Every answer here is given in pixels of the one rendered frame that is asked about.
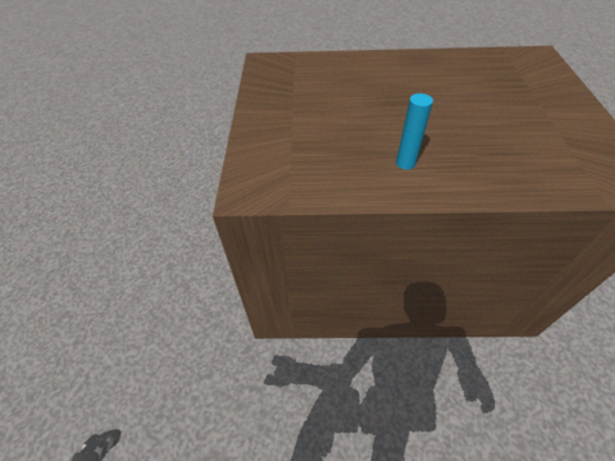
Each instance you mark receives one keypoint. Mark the can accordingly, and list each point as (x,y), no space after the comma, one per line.
(417,116)

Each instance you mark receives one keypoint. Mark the left robot hand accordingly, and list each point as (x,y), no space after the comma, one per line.
(96,447)

